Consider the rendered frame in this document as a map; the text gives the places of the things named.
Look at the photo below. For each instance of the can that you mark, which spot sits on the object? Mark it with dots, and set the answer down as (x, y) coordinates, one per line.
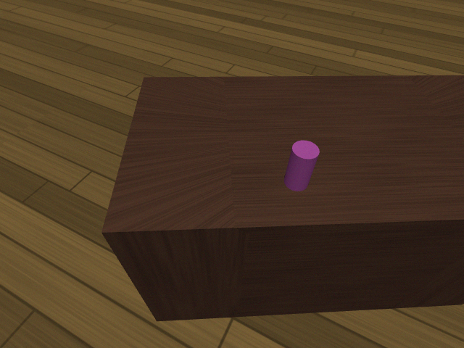
(303, 157)

